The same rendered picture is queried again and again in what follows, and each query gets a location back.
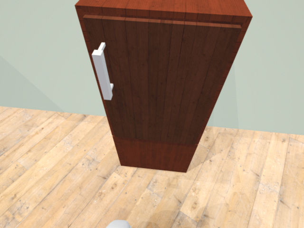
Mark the cupboard door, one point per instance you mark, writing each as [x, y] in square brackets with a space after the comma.
[165, 73]

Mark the handle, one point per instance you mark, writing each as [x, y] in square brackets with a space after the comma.
[102, 73]

